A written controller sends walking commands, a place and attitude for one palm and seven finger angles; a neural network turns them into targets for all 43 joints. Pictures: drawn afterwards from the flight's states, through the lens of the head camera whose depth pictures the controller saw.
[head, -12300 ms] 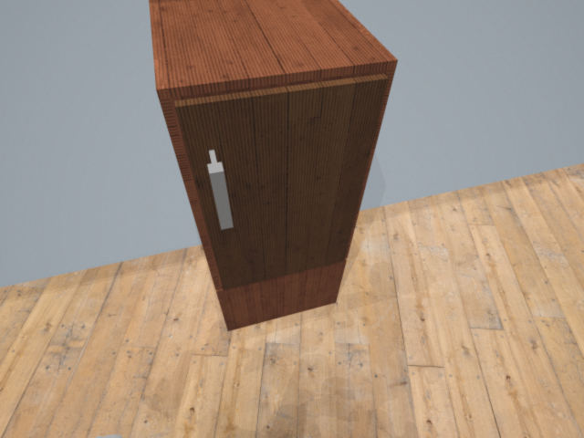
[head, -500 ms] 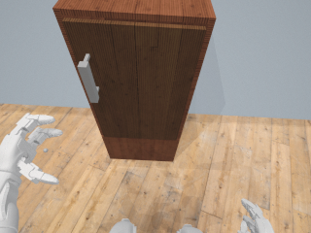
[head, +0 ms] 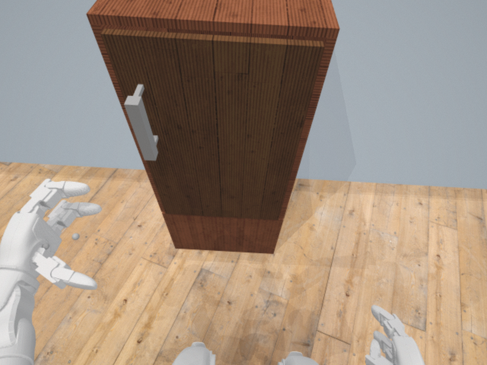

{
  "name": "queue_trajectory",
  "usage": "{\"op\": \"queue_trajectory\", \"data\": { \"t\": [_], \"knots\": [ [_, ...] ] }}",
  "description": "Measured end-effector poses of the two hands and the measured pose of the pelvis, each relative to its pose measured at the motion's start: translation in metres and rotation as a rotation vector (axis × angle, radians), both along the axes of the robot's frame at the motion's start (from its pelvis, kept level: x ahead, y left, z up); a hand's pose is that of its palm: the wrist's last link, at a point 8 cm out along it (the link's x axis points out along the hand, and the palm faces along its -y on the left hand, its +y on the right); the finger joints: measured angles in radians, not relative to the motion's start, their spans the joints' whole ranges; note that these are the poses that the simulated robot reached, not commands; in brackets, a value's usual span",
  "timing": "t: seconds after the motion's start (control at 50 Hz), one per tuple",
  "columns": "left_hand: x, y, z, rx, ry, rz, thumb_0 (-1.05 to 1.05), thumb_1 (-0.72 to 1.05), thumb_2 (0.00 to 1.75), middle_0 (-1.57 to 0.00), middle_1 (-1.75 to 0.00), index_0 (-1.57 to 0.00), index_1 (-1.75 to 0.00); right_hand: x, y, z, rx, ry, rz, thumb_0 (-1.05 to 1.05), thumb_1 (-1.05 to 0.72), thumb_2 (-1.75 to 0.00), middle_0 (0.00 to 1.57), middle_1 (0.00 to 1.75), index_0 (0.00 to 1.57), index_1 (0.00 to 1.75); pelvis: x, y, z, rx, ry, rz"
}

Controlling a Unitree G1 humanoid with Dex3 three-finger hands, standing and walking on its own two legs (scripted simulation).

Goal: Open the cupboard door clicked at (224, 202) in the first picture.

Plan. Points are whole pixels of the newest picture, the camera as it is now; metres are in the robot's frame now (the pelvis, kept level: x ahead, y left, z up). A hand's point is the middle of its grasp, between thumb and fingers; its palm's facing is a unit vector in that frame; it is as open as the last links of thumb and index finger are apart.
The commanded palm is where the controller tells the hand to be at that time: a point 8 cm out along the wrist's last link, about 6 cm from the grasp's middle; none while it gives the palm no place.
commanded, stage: move the hooked fingers beside the handle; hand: left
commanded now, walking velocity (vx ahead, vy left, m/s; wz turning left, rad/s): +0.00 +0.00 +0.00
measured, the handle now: (145, 123) +0.55 +0.24 +0.04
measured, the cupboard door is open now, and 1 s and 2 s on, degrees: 0 0 0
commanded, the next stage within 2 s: none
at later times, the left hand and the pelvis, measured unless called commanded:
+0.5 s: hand (95, 192) +0.37 +0.27 +0.06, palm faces +0.01 -1.00 -0.02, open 14.0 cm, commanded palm +0.34 +0.32 +0.06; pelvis +0.00 +0.00 -0.01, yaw -1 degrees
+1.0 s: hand (104, 164) +0.43 +0.28 +0.05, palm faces +0.01 -1.00 -0.01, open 14.0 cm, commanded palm +0.42 +0.33 +0.05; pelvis +0.00 +0.01 -0.02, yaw -2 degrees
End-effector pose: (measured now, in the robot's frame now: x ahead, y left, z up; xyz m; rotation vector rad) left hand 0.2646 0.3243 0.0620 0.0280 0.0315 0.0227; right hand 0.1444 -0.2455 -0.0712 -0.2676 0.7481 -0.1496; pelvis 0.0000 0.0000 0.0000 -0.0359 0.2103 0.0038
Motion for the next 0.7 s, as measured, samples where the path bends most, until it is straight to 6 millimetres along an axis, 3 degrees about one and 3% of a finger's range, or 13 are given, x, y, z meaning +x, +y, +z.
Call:
{"op": "queue_trajectory", "data": {
  "t": [0.2,0.42,0.7],
  "knots": [
    [0.029,-0.003,-0.003,-0.005,-0.011,-0.011,-0.01,-0.51,0.30,-0.30,-1.20,-0.30,-1.20,-0.009,-0.007,-0.006,-0.030,0.039,-0.011,0.02,-0.91,-0.89,0.20,0.30,0.21,0.30,-0.004,-0.002,-0.004,-0.001,0.010,0.004],
    [0.072,-0.001,-0.004,-0.010,0.007,-0.012,-0.01,-0.50,0.30,-0.30,-1.20,-0.30,-1.20,-0.041,-0.019,-0.015,-0.040,0.151,-0.074,0.02,-0.91,-0.89,0.20,0.30,0.21,0.30,-0.003,-0.002,-0.005,0.002,0.042,-0.014],
    [0.106,0.006,-0.011,-0.018,0.008,-0.011,-0.01,-0.50,0.30,-0.30,-1.20,-0.30,-1.20,-0.072,-0.023,-0.025,-0.054,0.285,-0.130,0.01,-0.91,-0.89,0.20,0.30,0.21,0.30,0.000,0.001,-0.010,-0.002,0.082,-0.024]
  ]
}}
